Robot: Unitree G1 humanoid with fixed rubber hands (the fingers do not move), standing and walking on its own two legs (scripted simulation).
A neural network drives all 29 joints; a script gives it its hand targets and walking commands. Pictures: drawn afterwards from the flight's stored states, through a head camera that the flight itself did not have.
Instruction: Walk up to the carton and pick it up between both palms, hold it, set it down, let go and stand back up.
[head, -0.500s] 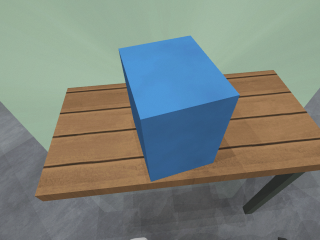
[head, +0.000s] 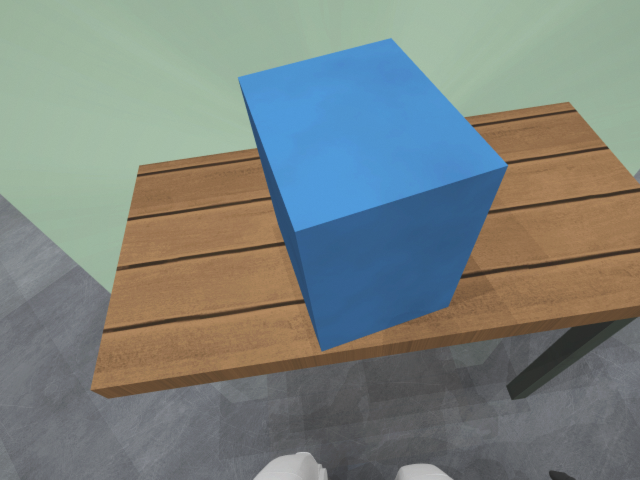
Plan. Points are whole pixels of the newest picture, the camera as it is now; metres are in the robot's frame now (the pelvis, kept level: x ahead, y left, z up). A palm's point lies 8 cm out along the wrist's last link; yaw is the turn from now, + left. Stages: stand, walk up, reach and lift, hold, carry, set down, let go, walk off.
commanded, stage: walk up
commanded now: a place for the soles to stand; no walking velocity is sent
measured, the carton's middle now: (354, 204) +0.42 -0.03 +0.08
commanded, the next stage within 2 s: reach and lift in 0.84 s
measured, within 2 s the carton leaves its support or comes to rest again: neither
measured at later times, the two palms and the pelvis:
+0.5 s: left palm out of the picture +0.06 +0.33 -0.11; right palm out of the picture +0.08 -0.27 -0.10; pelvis +0.00 +0.03 +0.00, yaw +1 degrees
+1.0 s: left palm out of the picture +0.09 +0.32 -0.11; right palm out of the picture +0.10 -0.26 -0.12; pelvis -0.01 +0.02 -0.01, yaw -1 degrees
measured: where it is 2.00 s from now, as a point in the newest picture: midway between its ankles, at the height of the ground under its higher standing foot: outside the picture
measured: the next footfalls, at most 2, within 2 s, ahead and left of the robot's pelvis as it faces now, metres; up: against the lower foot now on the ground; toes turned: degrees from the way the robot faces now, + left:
left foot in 0.14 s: +0.05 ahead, +0.14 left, +0.00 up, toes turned -2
